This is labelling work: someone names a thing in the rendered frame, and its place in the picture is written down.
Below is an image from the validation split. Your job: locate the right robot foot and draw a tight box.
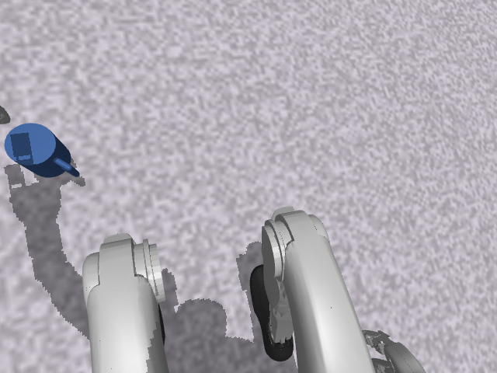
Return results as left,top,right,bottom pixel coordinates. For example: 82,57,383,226
250,264,294,361

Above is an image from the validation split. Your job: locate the right robot hand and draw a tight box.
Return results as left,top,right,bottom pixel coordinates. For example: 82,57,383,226
362,330,426,373

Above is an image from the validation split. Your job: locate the mug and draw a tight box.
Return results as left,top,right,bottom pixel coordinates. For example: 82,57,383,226
5,123,80,178

